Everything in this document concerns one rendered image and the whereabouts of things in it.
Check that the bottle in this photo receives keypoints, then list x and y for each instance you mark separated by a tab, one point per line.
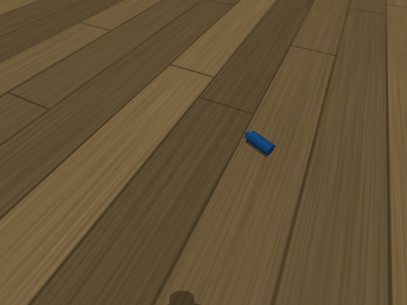
260	142

